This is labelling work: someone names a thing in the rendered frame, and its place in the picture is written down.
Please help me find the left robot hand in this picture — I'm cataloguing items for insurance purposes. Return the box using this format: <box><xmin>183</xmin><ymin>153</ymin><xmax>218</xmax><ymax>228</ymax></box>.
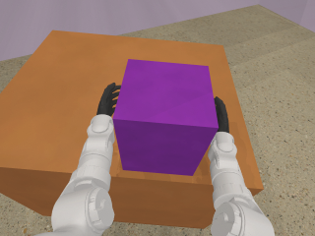
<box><xmin>96</xmin><ymin>83</ymin><xmax>121</xmax><ymax>117</ymax></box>

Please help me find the robot left upper arm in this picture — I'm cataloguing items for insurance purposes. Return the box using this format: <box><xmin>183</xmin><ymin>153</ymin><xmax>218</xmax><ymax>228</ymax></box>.
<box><xmin>33</xmin><ymin>186</ymin><xmax>115</xmax><ymax>236</ymax></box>

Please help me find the right robot hand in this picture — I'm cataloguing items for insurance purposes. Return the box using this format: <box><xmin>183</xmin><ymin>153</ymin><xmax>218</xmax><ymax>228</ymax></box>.
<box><xmin>214</xmin><ymin>96</ymin><xmax>229</xmax><ymax>133</ymax></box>

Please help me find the right robot forearm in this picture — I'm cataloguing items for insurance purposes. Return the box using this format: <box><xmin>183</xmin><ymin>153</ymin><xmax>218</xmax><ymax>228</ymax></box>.
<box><xmin>208</xmin><ymin>132</ymin><xmax>265</xmax><ymax>215</ymax></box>

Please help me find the pedestal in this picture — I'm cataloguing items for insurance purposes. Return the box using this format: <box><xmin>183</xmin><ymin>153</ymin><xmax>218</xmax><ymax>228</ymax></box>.
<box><xmin>0</xmin><ymin>29</ymin><xmax>264</xmax><ymax>229</ymax></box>

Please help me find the left robot forearm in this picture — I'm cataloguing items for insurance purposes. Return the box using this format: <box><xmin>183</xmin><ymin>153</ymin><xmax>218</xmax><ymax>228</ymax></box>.
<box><xmin>51</xmin><ymin>114</ymin><xmax>115</xmax><ymax>227</ymax></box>

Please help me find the robot right upper arm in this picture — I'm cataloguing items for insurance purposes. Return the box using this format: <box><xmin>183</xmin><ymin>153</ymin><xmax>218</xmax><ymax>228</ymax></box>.
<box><xmin>211</xmin><ymin>202</ymin><xmax>275</xmax><ymax>236</ymax></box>

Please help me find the carton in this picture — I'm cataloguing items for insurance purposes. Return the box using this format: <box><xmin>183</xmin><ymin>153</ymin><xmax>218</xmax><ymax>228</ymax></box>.
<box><xmin>112</xmin><ymin>59</ymin><xmax>219</xmax><ymax>176</ymax></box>

